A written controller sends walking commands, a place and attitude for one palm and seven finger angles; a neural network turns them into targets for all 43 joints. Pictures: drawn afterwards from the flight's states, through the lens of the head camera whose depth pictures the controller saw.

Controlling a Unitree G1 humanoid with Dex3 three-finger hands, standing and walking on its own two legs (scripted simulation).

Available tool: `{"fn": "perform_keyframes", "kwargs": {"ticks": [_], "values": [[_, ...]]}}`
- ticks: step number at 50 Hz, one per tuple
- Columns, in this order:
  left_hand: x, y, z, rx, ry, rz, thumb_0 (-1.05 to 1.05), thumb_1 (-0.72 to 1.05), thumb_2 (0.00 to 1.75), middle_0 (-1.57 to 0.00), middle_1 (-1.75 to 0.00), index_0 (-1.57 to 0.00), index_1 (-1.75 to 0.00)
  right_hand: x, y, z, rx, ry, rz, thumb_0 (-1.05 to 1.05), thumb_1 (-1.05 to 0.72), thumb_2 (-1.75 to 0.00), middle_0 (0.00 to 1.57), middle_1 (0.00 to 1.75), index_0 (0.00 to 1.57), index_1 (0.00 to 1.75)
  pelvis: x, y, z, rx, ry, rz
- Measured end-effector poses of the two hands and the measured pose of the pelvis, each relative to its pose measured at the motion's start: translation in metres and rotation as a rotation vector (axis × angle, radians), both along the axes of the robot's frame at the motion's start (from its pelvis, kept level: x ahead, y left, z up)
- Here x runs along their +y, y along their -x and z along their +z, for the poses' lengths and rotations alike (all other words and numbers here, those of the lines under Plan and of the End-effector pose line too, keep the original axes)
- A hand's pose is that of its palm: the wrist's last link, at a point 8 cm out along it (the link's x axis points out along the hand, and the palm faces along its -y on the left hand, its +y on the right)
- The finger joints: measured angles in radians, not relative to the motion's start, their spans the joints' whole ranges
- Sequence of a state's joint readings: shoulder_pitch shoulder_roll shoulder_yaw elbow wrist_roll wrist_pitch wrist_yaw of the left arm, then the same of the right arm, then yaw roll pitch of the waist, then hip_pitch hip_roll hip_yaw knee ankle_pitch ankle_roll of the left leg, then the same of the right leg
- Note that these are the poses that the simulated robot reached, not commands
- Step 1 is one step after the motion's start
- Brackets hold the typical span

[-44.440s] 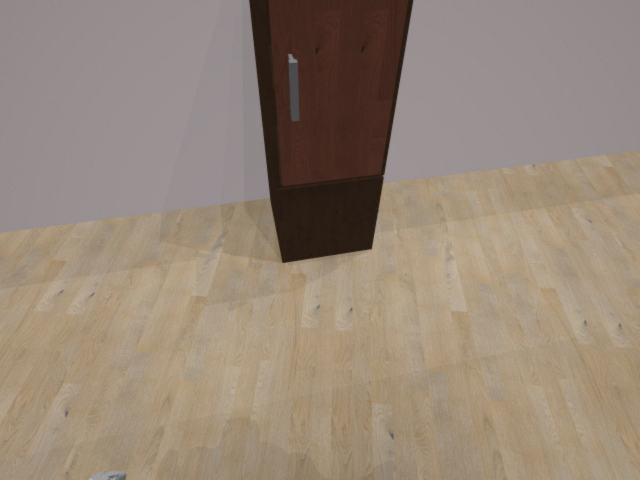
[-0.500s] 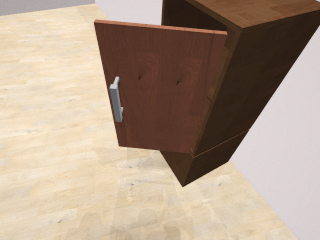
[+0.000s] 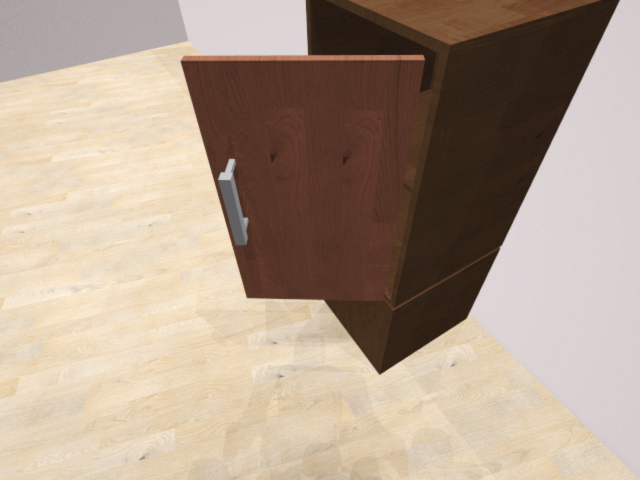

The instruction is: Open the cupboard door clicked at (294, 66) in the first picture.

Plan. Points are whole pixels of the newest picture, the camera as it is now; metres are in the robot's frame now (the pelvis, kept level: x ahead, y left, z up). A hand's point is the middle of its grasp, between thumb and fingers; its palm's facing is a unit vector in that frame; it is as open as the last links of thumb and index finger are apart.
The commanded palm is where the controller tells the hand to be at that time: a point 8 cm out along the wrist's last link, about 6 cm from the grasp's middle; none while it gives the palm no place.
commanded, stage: come to a stop and stand still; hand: left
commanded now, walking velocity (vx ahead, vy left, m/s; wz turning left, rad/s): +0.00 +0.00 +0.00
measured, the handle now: (236, 203) +0.57 +0.18 +0.01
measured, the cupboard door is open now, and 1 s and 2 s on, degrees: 56 56 56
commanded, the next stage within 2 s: look again from close up in 0.10 s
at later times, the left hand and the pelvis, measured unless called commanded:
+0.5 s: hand out of the picture +0.00 +0.15 -0.17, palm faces -0.01 -0.99 -0.16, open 7.4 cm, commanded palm none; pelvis +0.01 -0.01 +0.01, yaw -1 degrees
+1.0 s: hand out of the picture +0.03 +0.16 -0.17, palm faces +0.00 -0.98 -0.18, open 7.4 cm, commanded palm none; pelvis +0.03 -0.01 +0.01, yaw +0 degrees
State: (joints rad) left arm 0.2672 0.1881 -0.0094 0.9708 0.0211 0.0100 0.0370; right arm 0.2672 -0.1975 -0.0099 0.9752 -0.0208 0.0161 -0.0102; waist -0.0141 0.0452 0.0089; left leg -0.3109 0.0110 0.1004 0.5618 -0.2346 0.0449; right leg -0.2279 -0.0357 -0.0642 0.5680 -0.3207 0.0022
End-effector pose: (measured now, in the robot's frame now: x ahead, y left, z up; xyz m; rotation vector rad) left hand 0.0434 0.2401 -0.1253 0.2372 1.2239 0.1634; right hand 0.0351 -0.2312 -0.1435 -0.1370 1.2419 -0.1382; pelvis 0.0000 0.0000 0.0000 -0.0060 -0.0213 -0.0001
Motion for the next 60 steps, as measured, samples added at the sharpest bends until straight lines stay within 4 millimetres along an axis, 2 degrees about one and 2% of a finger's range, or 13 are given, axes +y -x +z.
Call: {"fn": "perform_keyframes", "kwargs": {"ticks": [11, 17, 28, 42, 60], "values": [[-0.018, 0.025, -0.008, 0.082, 0.053, 0.001, 0.00, 0.91, 0.89, -0.19, -0.29, -0.20, -0.30, 0.002, 0.035, 0.003, 0.101, -0.012, -0.010, 0.01, -0.91, -0.90, 0.20, 0.30, 0.20, 0.30, -0.005, 0.001, 0.004, 0.013, -0.010, -0.008], [-0.029, 0.036, -0.013, 0.136, 0.085, 0.017, 0.00, 0.91, 0.89, -0.20, -0.29, -0.20, -0.30, 0.004, 0.043, 0.006, 0.152, -0.007, -0.017, 0.01, -0.91, -0.90, 0.20, 0.30, 0.20, 0.30, -0.008, -0.005, 0.006, 0.017, -0.008, -0.009], [-0.037, 0.040, -0.017, 0.181, 0.107, 0.040, 0.00, 0.91, 0.89, -0.20, -0.29, -0.20, -0.30, 0.003, 0.023, 0.010, 0.147, 0.011, -0.014, 0.01, -0.91, -0.90, 0.20, 0.30, 0.20, 0.30, -0.009, -0.016, 0.008, 0.016, -0.007, -0.010], [-0.031, 0.022, -0.015, 0.161, 0.091, 0.043, 0.00, 0.91, 0.89, -0.19, -0.29, -0.20, -0.30, -0.005, -0.006, 0.013, 0.108, 0.031, -0.003, 0.01, -0.92, -0.90, 0.20, 0.30, 0.20, 0.30, -0.011, -0.029, 0.010, 0.015, -0.010, -0.011], [-0.033, 0.010, -0.014, 0.164, 0.087, 0.053, 0.00, 0.91, 0.89, -0.19, -0.29, -0.20, -0.30, -0.007, -0.014, 0.013, 0.133, 0.030, 0.007, 0.01, -0.92, -0.90, 0.20, 0.30, 0.20, 0.30, -0.014, -0.040, 0.011, 0.020, -0.013, -0.002]]}}
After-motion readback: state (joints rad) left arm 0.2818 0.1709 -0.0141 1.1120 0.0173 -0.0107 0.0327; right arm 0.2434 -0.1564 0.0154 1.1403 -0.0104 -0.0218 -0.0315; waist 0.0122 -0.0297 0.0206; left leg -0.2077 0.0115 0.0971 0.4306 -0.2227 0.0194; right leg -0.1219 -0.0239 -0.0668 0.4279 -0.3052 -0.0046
